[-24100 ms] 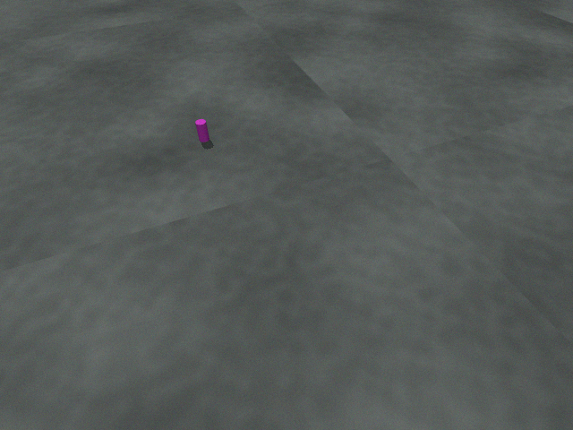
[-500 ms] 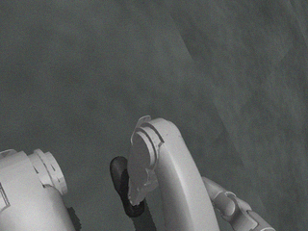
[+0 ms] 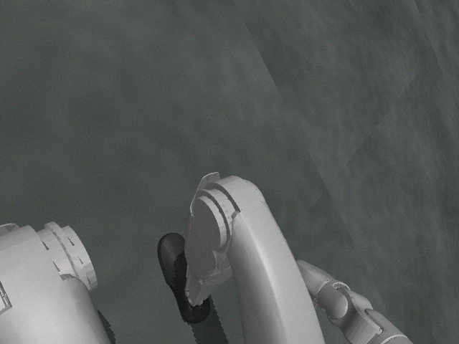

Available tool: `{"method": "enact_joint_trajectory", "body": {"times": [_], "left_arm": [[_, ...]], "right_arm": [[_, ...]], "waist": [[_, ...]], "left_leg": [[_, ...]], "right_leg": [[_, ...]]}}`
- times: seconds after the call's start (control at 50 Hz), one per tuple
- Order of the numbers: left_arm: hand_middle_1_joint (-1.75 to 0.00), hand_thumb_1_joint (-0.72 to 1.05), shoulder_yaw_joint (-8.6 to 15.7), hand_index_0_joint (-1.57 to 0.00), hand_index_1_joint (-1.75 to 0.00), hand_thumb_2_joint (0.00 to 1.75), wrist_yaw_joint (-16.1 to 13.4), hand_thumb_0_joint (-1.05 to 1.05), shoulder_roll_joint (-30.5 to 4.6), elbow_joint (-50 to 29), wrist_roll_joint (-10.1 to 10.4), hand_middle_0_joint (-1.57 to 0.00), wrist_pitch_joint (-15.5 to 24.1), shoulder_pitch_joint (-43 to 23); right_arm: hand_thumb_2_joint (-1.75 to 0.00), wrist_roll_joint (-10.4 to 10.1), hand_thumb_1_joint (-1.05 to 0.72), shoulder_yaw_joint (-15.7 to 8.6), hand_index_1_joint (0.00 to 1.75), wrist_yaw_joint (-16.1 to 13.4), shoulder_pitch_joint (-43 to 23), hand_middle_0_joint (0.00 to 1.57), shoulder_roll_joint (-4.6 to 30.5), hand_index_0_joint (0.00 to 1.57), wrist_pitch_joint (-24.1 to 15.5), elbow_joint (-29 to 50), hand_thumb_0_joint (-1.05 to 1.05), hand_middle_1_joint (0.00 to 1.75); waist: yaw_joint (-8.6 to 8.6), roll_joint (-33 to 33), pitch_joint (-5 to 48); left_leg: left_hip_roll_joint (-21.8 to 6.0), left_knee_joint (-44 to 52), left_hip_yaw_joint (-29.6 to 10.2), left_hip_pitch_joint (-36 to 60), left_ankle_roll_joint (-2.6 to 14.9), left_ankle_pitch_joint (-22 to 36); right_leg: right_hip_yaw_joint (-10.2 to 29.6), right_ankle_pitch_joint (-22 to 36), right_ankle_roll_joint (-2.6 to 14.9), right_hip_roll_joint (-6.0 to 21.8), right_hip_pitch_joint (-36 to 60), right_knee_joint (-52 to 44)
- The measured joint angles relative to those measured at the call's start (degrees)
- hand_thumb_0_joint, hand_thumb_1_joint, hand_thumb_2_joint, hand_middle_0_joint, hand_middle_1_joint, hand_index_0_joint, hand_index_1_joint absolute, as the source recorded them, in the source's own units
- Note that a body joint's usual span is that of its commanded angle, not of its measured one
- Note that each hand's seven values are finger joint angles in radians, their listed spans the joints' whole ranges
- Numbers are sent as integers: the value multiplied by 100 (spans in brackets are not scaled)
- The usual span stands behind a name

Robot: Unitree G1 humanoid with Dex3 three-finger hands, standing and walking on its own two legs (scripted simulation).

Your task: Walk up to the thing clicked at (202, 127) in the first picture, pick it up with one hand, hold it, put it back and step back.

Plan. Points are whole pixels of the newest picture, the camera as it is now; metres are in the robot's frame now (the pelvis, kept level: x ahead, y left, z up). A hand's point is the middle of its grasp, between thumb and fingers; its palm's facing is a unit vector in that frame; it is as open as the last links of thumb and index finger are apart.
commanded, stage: open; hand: left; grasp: from the side
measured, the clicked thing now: out of the picture +0.45 +0.30 -0.23
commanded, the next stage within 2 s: withdraw in 0.20 s
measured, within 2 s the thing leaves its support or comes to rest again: rests again in 0.64 s
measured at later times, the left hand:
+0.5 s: hand out of the picture +0.46 +0.30 -0.18, palm faces +0.39 -0.92 +0.00, open 15.0 cm
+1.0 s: hand out of the picture +0.42 +0.39 -0.08, palm faces +0.33 -0.90 -0.28, open 17.4 cm
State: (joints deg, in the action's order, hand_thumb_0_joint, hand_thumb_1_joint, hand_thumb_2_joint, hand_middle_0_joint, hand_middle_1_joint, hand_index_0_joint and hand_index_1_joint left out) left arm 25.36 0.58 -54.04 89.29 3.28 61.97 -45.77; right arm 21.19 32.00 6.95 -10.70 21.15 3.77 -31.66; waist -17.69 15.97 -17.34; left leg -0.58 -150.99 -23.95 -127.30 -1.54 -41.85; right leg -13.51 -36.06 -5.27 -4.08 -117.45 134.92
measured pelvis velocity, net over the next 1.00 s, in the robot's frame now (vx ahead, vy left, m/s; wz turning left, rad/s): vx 0.00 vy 0.00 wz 0.08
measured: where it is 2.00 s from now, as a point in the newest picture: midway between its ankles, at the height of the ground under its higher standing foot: (132, 332)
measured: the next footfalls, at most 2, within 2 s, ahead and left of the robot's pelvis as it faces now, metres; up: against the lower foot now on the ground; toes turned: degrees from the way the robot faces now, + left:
none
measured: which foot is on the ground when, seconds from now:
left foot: down 0.00-1.00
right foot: down 0.00-1.00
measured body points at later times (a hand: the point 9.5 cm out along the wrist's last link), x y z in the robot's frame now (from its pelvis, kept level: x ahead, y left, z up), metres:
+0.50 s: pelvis +0.00 +0.00 +0.00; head +0.24 +0.20 +0.32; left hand +0.43 +0.35 -0.18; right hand +0.16 -0.24 -0.03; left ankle +0.07 +0.12 -0.26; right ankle +0.14 -0.13 -0.26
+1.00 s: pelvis +0.00 +0.00 +0.03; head +0.20 +0.16 +0.39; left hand +0.40 +0.44 -0.06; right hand +0.15 -0.25 -0.05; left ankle +0.07 +0.12 -0.26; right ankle +0.14 -0.13 -0.26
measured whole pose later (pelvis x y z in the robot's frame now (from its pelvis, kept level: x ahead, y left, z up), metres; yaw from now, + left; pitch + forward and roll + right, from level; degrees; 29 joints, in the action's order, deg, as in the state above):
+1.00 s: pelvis +0.00 +0.00 +0.03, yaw +4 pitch +24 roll -14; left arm 28.0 6.0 -49.5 66.1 -7.8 29.3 -42.6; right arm 8.3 15.0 6.2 2.1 16.9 10.0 -32.9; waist -12.0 6.2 -4.3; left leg -1.8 -142.6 -14.1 -129.8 0.7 -39.0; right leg -7.2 -36.5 -2.8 -1.4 -121.6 132.2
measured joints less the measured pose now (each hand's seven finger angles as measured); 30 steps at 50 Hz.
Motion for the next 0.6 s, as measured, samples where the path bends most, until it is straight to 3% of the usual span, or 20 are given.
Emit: {"method": "enact_joint_trajectory", "body": {"times": [0.18, 0.4, 0.5, 0.6], "left_arm": [[-63, -12, -11, -78, -66, 50, 29, 0, -40, 40, -27, -70, 1, -84], [-35, -26, 9, -44, -35, 29, 16, -1, -55, 76, -46, -43, 1, -124], [-23, -31, 194, -29, -23, 23, 27, -1, -79, -63, -39, -28, -34, -78], [-13, -37, 566, -18, -13, 15, 180, -1, -152, -617, -118, -18, -294, -38]], "right_arm": [[-89, -1, -92, 4, 30, 5, 19, 21, -30, 21, 26, 15, -1, 30], [-90, 10, -91, 22, 30, 15, 12, 21, -53, 21, 54, 47, -1, 30], [-90, -12, -91, 32, 30, -8, 6, 21, -34, 21, 76, 91, -1, 30], [-90, -82, -91, -82, 30, -63, 80, 21, -41, 21, 160, 100, -1, 30]], "waist": [[-13, -1, 27], [-20, -1, 29], [-15, 13, 8], [25, -8, -5]], "left_leg": [[-10, 14, 12, -5, 29, -7], [-10, 32, -1, 9, 27, -22], [-20, 32, 5, 10, 33, -10], [-48, 43, 85, -1, 62, 21]], "right_leg": [[-1, -7, 20, -3, 15, -29], [-17, -17, 29, 1, 36, -58], [-9, 2, 8, -7, 27, -56], [47, 29, 25, -8, -2, -34]]}}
